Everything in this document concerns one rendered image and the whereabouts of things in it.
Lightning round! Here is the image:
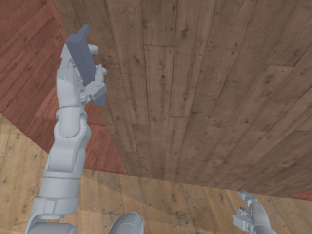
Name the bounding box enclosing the handle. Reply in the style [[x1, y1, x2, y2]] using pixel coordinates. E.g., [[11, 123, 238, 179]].
[[65, 24, 108, 106]]

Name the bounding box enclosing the left robot upper arm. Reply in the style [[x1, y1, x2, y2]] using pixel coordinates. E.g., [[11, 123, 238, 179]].
[[27, 222, 78, 234]]

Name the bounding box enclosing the robot left thigh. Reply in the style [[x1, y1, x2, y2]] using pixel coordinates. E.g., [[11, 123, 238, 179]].
[[108, 213, 144, 234]]

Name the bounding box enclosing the robot right hand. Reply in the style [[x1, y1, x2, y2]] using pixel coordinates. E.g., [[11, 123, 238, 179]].
[[233, 189, 271, 234]]

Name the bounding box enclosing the robot left hand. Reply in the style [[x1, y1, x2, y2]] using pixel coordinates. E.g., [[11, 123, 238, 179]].
[[56, 43, 107, 110]]

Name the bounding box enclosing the left robot forearm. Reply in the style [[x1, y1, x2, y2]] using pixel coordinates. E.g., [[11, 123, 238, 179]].
[[23, 106, 91, 234]]

